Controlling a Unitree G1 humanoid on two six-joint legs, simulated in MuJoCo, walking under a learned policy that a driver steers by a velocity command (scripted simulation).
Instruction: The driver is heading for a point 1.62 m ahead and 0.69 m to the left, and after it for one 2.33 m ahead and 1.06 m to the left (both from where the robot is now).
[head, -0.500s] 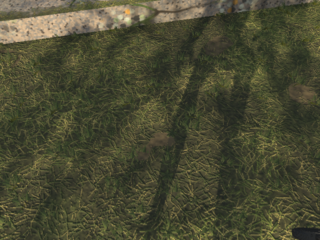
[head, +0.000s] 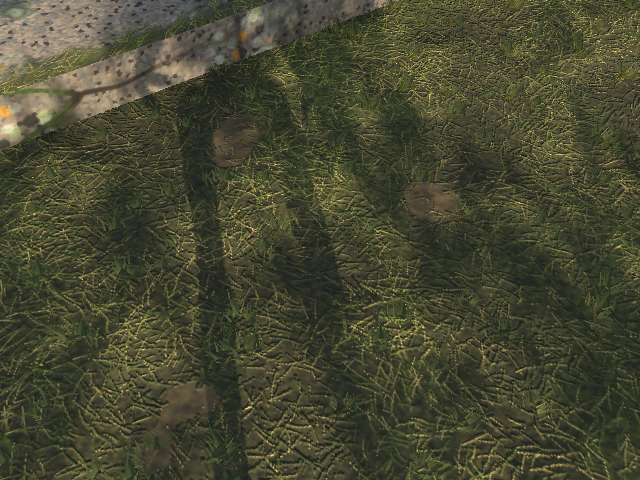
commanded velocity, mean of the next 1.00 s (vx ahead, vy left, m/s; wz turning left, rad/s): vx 0.07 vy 0.00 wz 0.34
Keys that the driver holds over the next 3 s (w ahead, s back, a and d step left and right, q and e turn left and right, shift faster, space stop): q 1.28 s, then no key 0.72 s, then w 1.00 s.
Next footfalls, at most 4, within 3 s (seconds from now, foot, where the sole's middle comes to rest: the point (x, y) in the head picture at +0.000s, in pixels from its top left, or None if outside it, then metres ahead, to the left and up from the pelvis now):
0.16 right None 0.23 -0.14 -0.78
0.56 left None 0.14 0.10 -0.78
1.04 right None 0.24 -0.11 -0.78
1.46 left None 0.09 0.12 -0.78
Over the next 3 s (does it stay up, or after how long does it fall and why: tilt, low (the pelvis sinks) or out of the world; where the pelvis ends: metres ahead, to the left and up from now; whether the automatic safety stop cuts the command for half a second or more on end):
stays up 0.46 0.24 0.00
